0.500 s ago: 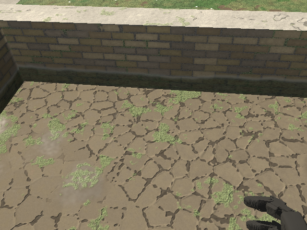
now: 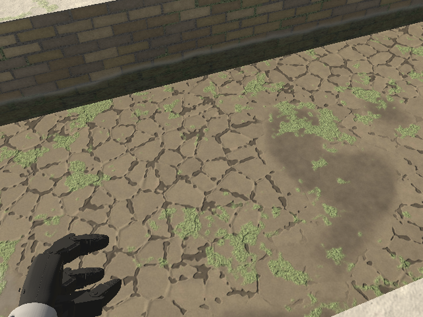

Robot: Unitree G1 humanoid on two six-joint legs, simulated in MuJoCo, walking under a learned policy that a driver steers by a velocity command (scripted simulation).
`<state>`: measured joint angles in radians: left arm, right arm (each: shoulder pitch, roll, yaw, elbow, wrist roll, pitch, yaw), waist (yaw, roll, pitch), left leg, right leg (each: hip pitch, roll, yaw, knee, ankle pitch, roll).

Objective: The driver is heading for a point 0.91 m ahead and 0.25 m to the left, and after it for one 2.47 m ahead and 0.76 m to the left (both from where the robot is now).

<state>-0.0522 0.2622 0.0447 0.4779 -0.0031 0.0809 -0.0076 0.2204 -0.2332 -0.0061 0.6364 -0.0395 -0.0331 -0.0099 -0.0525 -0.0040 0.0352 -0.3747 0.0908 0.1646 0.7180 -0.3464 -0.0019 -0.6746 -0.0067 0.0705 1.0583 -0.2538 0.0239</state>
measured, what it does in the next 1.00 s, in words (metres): steps on the spot, turning left: right foot, then left foot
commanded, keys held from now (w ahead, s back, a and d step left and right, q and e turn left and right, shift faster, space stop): w+q+shift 0.88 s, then w+e+shift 0.12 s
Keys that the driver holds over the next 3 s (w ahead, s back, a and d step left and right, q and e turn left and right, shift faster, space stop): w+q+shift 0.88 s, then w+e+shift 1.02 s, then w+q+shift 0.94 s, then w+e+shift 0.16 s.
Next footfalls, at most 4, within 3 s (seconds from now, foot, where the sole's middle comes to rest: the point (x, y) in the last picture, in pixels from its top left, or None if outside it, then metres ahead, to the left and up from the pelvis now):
0.08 right None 0.12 -0.15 -0.75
0.44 left None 0.08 0.05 -0.75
0.72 right None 0.14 -0.11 -0.75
1.04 left None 0.07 0.11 -0.75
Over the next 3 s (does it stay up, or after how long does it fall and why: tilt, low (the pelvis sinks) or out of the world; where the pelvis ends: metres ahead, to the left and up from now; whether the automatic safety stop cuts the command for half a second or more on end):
stays up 0.05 -0.04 -0.01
